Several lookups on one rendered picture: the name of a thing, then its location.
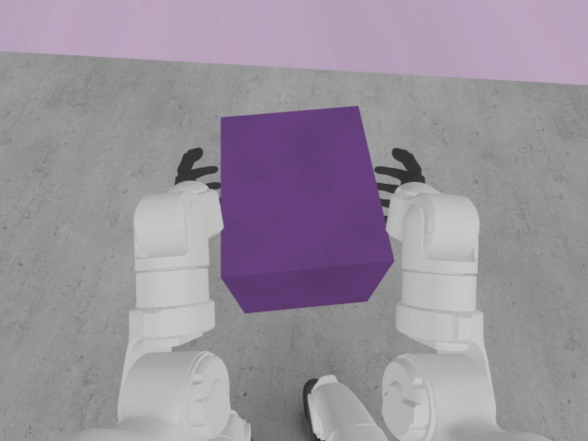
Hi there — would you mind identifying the right robot forearm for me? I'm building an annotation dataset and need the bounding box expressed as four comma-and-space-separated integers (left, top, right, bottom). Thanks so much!
386, 182, 496, 411

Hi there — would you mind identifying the robot right hand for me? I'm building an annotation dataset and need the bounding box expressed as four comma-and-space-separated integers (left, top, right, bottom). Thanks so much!
374, 148, 425, 223

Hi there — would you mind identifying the right robot upper arm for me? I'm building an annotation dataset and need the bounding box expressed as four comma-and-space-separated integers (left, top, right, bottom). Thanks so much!
381, 354, 551, 441

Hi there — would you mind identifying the right robot foot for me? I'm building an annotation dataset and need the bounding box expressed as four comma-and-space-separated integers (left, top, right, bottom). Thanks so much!
303, 379, 325, 441

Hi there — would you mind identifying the left robot upper arm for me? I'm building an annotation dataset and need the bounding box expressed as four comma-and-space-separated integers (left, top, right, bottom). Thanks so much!
63, 351, 231, 441

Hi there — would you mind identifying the robot left hand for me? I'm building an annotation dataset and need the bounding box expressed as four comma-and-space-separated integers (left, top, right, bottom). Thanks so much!
175, 148, 221, 203

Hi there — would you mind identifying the left robot thigh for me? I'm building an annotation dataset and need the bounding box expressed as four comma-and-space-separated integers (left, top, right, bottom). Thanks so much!
207, 413, 251, 441

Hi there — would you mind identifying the carton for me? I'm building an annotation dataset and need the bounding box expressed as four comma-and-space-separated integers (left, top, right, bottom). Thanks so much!
220, 106, 394, 313

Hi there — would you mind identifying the left robot forearm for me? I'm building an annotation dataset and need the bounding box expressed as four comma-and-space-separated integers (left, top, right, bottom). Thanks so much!
118, 181, 224, 416

